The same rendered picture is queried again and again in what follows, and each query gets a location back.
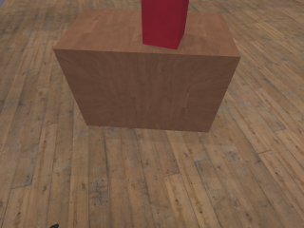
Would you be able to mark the carton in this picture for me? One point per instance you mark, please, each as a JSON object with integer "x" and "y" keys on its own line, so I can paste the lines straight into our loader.
{"x": 163, "y": 22}

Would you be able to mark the pedestal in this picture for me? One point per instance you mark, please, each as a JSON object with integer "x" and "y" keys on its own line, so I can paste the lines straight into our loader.
{"x": 117, "y": 81}

